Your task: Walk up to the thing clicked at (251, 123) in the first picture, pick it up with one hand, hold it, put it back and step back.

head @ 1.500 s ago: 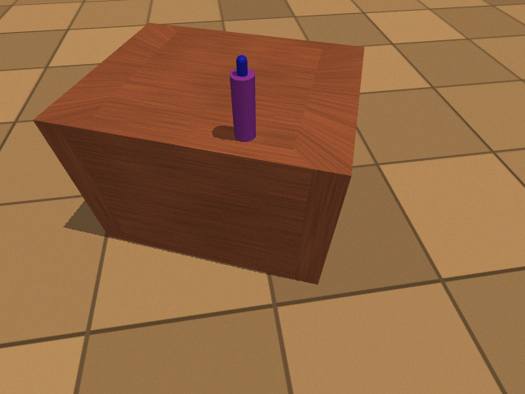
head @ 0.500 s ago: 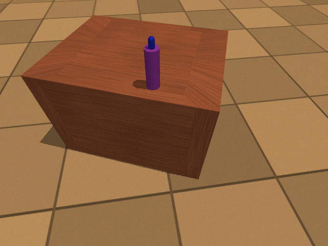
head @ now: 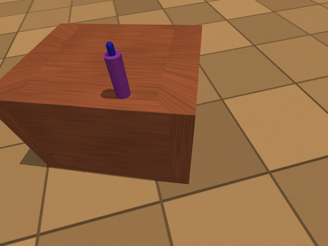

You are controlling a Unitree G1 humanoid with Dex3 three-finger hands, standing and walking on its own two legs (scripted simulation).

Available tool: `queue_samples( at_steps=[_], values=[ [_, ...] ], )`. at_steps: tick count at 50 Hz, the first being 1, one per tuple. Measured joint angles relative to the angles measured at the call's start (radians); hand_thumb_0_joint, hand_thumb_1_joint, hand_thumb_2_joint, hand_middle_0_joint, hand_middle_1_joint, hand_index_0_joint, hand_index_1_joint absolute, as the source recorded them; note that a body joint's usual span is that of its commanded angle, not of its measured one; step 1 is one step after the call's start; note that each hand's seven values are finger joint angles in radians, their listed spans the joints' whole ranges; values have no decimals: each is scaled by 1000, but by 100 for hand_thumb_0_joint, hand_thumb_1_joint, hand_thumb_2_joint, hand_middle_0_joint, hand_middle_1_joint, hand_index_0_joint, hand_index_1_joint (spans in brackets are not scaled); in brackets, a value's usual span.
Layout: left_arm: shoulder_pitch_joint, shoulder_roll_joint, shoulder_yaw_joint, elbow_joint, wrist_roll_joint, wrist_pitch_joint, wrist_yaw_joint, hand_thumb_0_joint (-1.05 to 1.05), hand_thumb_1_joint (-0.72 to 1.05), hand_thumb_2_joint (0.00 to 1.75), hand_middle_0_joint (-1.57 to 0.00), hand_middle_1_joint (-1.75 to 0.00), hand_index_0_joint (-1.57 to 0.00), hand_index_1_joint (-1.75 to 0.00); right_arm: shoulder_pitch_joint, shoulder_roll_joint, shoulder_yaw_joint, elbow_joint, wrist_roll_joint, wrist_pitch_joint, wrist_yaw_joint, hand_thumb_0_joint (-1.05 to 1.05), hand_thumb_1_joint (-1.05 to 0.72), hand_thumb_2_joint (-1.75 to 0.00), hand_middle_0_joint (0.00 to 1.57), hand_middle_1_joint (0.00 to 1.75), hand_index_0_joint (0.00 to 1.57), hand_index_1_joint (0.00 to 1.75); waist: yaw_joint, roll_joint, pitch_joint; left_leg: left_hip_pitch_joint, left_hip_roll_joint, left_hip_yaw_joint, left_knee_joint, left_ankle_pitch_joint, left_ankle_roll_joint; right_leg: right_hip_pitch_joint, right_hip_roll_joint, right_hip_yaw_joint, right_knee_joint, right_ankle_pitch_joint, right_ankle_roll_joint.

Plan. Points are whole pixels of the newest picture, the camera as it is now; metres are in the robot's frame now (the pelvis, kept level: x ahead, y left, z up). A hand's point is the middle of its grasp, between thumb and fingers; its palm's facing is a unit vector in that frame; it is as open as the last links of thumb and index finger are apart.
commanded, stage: walk up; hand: left
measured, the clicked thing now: (116, 71) +0.73 +0.21 +0.01
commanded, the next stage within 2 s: none
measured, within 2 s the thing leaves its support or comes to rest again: neither
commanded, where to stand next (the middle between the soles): +0.30 +0.06 m, yaw -8 degrees
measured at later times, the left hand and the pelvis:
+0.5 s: hand (61, 205) +0.26 +0.34 -0.14, palm faces -0.15 -0.90 -0.40, open 7.4 cm; pelvis +0.19 +0.07 +0.01, yaw -6 degrees
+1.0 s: hand (91, 158) +0.42 +0.29 -0.14, palm faces -0.21 -0.90 -0.37, open 7.4 cm; pelvis +0.26 +0.07 +0.00, yaw -9 degrees
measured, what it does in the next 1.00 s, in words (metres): walks ahead: left foot, then right foot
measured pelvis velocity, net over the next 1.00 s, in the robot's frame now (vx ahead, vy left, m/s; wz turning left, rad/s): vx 0.26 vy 0.07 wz -0.16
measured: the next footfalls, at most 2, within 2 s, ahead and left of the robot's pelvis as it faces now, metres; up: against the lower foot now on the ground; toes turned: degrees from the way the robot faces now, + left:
left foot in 0.36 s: +0.29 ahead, +0.17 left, +0.00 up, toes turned +0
right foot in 0.78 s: +0.37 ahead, -0.05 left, +0.00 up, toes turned -8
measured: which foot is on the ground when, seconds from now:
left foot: up 0.00-0.34, down 0.36-0.80, up 0.82-1.00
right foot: down 0.00-0.40, up 0.42-0.76, down 0.78-1.00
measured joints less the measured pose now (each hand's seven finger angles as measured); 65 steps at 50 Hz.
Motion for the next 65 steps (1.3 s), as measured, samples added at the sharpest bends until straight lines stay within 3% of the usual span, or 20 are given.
queue_samples(
  at_steps=[2,5,11,15,18,20,23,26,33,39,41,44,46,51,54,57,59,61,65],
  values=[
    [24,-17,-12,-6,-8,-1,4,1,90,90,-21,-30,-20,-30,-11,-1,5,-9,7,-2,6,1,-90,-90,20,30,20,30,13,5,-3,-79,-20,17,93,45,1,45,10,11,-54,5,-11],
    [59,-32,-26,-16,-21,-10,9,1,90,90,-21,-30,-20,-30,-20,5,12,-41,14,-14,15,1,-91,-90,20,30,20,30,26,6,-3,-171,-14,29,100,128,3,111,22,28,-139,25,-8],
    [105,-33,-36,-55,-25,-26,20,1,90,90,-21,-31,-21,-30,-26,21,10,-104,0,-8,40,1,-90,-90,21,30,20,30,39,-2,-2,-253,33,-5,-83,210,-26,190,35,55,-183,-16,-2],
    [111,-19,-43,-87,-23,-33,27,1,89,90,-21,-31,-21,-30,-38,23,0,-130,-4,-7,49,1,-90,-90,21,30,20,30,36,-8,0,-241,50,-3,-219,272,-28,213,25,64,-143,-87,23],
    [108,3,-46,-103,-22,-32,34,1,89,90,-21,-31,-21,-30,-47,27,-9,-150,-3,-17,52,1,-90,-90,21,30,20,30,24,-28,-3,-195,33,26,-296,323,-21,216,-4,70,-75,-168,48],
    [89,22,-40,-102,-25,-24,45,1,89,90,-21,-31,-21,-30,-65,47,-8,-168,-6,-36,49,1,-90,-90,21,30,20,30,19,-85,24,-171,-7,75,-266,300,-22,162,-52,105,95,-190,18],
    [58,22,-49,-99,-30,-14,62,1,90,90,-21,-30,-20,-30,-55,60,-1,-204,14,-57,42,1,-90,-90,21,30,20,30,-12,-66,37,-133,5,81,-255,248,-6,7,4,112,429,-218,-18],
    [39,44,-50,-114,-40,-17,57,1,90,90,-21,-30,-20,-30,-22,82,15,-210,28,-51,29,1,-90,-90,21,30,20,30,-27,-76,30,-57,3,97,-338,254,0,-116,12,89,534,-156,-30],
    [-23,48,-37,-147,-42,-6,59,1,90,90,-20,-30,-20,-30,41,77,45,-194,31,-51,-7,1,-90,-90,21,30,20,30,-34,-88,48,31,-27,127,-400,224,12,-197,-14,69,250,-22,-1],
    [-73,8,-47,-137,-31,23,56,1,90,90,-20,-30,-20,-30,31,65,48,-185,49,-16,-24,1,-90,-90,21,30,20,30,-38,-73,60,5,-34,150,-259,106,-2,-105,3,20,20,70,-24],
    [-98,-21,-52,-132,-23,29,53,1,90,90,-20,-30,-20,-30,1,58,45,-170,60,-1,-31,1,-90,-90,21,30,20,30,-37,-26,76,-30,0,129,-166,77,-5,-101,33,4,31,41,-24],
    [-131,-36,-67,-153,-24,32,52,1,90,90,-21,-30,-20,-30,-49,73,54,-161,65,20,-47,1,-90,-90,21,30,20,30,-18,-43,101,-109,-47,64,20,-82,-7,-113,22,26,54,37,-33],
    [-147,-46,-74,-164,-24,40,55,1,90,90,-21,-30,-20,-30,-74,77,58,-161,69,21,-48,1,-90,-90,21,30,20,30,-10,-56,105,-147,-66,29,96,-110,-10,-117,14,41,37,52,-32],
    [-177,-63,-74,-184,-6,66,56,1,90,90,-21,-31,-21,-30,-88,64,57,-160,63,8,-56,1,-90,-90,21,30,20,30,-3,-70,77,-163,-70,-11,107,-46,-22,-140,5,52,17,76,-23],
    [-189,-58,-68,-193,4,77,50,1,90,90,-21,-31,-21,-30,-75,54,52,-141,54,-4,-63,1,-90,-90,21,30,20,30,-6,-78,54,-113,-58,4,-49,-14,-25,-157,1,38,36,73,-14],
    [-203,-26,-55,-192,-6,95,43,1,90,90,-21,-31,-21,-30,-61,66,44,-111,34,-21,-68,1,-90,-90,21,30,20,30,-2,-137,52,-47,-83,40,-219,112,-20,-184,-25,52,109,46,-1],
    [-196,-12,-41,-166,-12,112,47,1,90,90,-21,-31,-21,-30,-45,80,49,-98,17,-25,-65,1,-90,-90,21,30,20,30,5,-168,42,-43,-87,55,-211,110,-13,-202,3,101,191,-81,-8],
    [-182,-4,-35,-134,-11,126,47,1,90,90,-21,-30,-20,-30,-25,81,52,-89,14,-30,-61,1,-90,-90,21,30,20,30,-18,-149,27,-46,-61,25,-217,117,-8,-212,51,114,324,-169,-4],
    [-141,30,-13,-100,-22,120,36,1,90,90,-21,-30,-20,-30,-8,85,52,-78,11,-41,-65,1,-90,-90,21,30,20,30,-6,-153,17,-34,-27,24,-297,170,-16,-192,83,180,458,-146,2]
  ],
)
